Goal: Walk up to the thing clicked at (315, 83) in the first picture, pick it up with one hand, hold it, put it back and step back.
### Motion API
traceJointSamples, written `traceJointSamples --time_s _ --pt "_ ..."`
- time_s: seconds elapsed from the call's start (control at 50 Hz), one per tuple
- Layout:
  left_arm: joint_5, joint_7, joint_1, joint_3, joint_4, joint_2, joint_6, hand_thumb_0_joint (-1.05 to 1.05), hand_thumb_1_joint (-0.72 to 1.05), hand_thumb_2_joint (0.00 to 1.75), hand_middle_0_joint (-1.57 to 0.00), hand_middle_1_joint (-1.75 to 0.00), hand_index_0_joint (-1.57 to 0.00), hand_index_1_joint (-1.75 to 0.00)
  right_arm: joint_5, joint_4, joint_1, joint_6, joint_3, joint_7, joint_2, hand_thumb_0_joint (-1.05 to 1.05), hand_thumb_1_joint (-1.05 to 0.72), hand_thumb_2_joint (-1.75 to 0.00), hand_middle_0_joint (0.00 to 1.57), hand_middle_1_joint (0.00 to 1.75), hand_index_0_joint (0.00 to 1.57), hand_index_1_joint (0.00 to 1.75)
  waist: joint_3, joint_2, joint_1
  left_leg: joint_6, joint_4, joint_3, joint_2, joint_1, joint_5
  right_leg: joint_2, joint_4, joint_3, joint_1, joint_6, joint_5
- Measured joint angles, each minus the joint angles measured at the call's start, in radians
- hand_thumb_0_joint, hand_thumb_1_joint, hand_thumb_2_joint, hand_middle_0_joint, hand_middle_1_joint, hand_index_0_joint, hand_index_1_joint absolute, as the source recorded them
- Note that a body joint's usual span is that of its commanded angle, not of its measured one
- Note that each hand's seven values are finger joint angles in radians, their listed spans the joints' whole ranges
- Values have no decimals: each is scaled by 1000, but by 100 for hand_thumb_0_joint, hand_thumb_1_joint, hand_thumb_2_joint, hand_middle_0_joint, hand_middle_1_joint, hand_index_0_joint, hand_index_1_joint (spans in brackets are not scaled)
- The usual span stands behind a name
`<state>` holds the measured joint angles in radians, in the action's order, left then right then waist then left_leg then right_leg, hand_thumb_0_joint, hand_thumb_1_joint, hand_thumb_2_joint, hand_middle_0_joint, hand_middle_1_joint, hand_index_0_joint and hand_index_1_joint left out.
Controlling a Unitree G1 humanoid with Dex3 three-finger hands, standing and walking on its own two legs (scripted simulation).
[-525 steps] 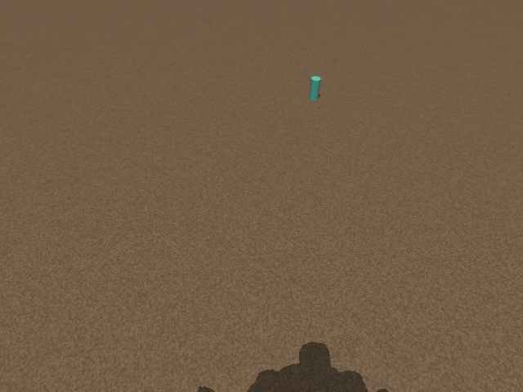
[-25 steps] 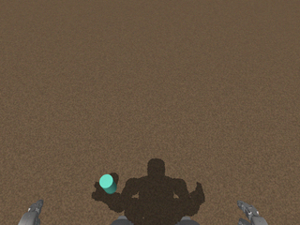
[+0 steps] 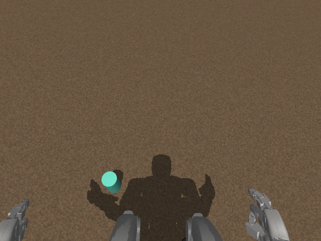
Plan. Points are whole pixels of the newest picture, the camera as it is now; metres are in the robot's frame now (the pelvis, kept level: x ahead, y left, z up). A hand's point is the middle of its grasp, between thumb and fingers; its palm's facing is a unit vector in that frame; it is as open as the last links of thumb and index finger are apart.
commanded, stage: go down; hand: left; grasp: from the side
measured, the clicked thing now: (111, 182) +0.39 +0.24 -0.57
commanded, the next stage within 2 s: approach in 1.94 s
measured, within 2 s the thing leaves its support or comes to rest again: neither
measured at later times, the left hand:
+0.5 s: hand (37, 204) +0.24 +0.37 -0.19, palm faces +0.23 -0.95 -0.22, open 17.3 cm
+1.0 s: hand (35, 195) +0.27 +0.40 -0.24, palm faces +0.23 -0.96 -0.16, open 17.3 cm
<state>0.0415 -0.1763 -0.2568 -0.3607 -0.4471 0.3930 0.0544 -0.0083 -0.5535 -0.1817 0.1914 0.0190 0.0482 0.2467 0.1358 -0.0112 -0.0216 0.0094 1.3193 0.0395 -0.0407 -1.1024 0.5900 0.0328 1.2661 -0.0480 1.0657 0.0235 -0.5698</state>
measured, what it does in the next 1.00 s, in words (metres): lowers itself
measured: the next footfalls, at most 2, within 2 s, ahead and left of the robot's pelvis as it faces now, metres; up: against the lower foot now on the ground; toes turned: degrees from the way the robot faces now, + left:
none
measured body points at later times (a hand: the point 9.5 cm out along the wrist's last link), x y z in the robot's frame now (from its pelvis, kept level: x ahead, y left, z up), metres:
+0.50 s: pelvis -0.05 -0.01 -0.14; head +0.14 +0.03 +0.27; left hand +0.23 +0.42 -0.18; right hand +0.13 -0.27 -0.25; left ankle +0.02 +0.12 -0.62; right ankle +0.02 -0.14 -0.62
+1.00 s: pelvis -0.07 +0.00 -0.22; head +0.13 +0.05 +0.18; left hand +0.26 +0.45 -0.22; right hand +0.10 -0.28 -0.32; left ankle +0.02 +0.12 -0.62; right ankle +0.02 -0.14 -0.62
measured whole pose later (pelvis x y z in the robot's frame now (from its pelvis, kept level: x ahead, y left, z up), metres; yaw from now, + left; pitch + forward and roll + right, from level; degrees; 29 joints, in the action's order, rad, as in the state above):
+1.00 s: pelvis -0.07 +0.00 -0.22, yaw -4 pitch +33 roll -6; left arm 0.20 -0.63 0.36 -0.81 -0.98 0.79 -0.37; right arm -0.03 -0.67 -0.09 0.20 -0.06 0.06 0.35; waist 0.13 -0.03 -0.04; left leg 0.02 2.10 0.12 -0.03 -1.98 0.69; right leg 0.02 2.02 -0.07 1.93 0.02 -0.66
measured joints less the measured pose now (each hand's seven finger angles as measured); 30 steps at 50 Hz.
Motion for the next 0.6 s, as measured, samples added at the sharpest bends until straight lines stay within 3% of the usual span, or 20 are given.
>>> traceJointSamples --time_s 0.12,0.28,0.6 --pt "36 -60 88 -65 -87 32 -115 -1 -59 1 -10 -4 -10 -3 2 -13 19 9 -4 -6 16 1 -93 -91 20 30 20 30 21 -3 8 0 138 4 5 -172 29 6 146 4 174 -1 -35" --pt "80 -180 298 -172 -241 130 -297 -1 -58 3 -8 -7 -9 -7 -4 -52 68 20 -17 -3 40 1 -92 -91 20 30 20 30 24 -19 10 11 359 27 8 -430 70 7 370 -4 429 -10 -81" --pt "134 -350 498 -360 -462 271 -414 -1 -52 9 -7 -11 -7 -11 -15 -113 89 4 -43 1 72 1 -90 -90 20 30 20 30 19 -13 8 17 594 51 3 -704 88 -4 597 -11 701 -18 -93"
